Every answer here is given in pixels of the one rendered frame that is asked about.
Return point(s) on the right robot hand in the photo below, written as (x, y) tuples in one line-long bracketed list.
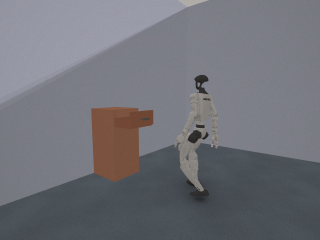
[(213, 138)]

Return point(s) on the right robot upper arm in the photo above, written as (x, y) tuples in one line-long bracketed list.
[(213, 112)]

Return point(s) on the left robot upper arm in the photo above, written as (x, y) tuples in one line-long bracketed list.
[(194, 103)]

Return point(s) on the robot left forearm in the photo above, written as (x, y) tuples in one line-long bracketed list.
[(189, 123)]

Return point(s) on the cabinet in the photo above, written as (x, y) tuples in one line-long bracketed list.
[(115, 149)]

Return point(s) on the robot right thigh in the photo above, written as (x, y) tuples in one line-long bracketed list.
[(192, 154)]

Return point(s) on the handle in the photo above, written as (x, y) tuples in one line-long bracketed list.
[(144, 119)]

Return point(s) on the robot right forearm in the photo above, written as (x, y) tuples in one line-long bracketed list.
[(215, 124)]

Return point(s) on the left robot foot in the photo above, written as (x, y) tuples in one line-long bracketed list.
[(199, 193)]

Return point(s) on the drawer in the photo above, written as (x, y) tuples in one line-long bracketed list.
[(134, 120)]

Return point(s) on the left robot hand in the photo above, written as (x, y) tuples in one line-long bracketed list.
[(181, 140)]

